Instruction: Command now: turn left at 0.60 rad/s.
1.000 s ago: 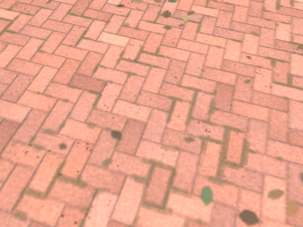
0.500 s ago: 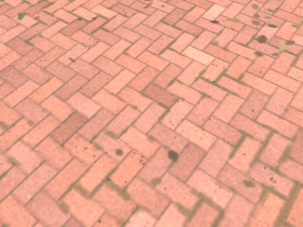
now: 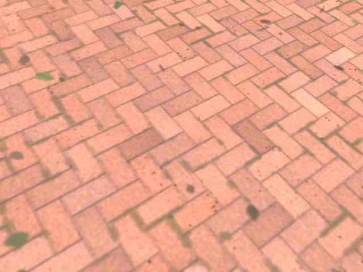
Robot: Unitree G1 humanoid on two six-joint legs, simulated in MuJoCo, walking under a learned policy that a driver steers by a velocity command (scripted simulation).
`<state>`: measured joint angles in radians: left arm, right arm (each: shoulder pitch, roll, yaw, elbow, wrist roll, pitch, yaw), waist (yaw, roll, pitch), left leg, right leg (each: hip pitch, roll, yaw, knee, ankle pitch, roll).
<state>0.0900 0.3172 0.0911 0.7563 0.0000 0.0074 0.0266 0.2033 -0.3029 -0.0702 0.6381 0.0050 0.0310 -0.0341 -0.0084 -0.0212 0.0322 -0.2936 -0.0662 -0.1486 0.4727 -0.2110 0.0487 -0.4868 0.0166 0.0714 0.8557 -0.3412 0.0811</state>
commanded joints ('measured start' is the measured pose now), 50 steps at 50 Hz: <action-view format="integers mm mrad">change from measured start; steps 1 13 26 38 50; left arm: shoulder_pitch -42 -37 80 -25 151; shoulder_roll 77 89 122 53 148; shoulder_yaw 13 13 0 -14 14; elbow -83 -121 -56 -82 -67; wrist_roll -6 6 -29 -12 -18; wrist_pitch -23 -28 -10 -87 -101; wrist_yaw -11 -1 -33 -60 -69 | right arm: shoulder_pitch -17 31 57 136 202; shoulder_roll -190 -189 -80 -119 -157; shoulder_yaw -56 -78 -21 -17 -28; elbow -75 -59 -44 1 81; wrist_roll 0 12 12 -4 9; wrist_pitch -3 19 1 -101 -78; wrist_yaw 1 3 34 20 17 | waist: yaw -13 -24 -8 -38 96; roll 180 -102 -122 128 119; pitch -112 -58 -82 39 -116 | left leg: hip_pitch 139 -328 234 262 244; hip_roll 240 19 26 262 248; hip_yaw -301 -2 201 -66 76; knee -87 761 -73 -356 58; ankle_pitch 270 -265 -45 -6 587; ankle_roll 186 -127 -43 152 68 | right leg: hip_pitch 2 358 185 -245 321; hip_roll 15 -294 -238 -105 -2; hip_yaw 13 177 32 -68 -135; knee -103 -518 -507 -29 -339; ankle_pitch -28 453 -11 254 245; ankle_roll -3 -284 -238 -49 -182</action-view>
